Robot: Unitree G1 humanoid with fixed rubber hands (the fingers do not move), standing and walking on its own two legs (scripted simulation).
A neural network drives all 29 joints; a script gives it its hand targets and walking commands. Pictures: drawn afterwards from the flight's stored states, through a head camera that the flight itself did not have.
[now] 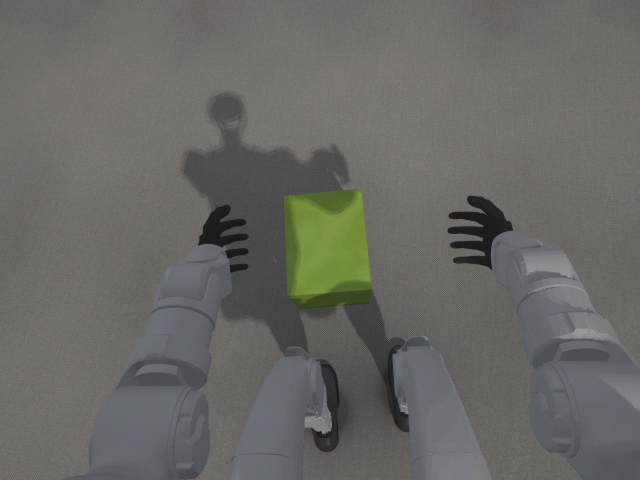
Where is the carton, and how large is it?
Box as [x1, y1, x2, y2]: [284, 189, 371, 308]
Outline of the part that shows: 360,189 284,196 287,295 299,308 368,303 371,287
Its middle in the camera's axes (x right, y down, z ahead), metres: +0.02 +0.03 +1.01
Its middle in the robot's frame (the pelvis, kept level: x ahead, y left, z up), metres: +0.53 +0.05 -0.56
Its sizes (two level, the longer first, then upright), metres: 0.251 0.192 0.206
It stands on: the floor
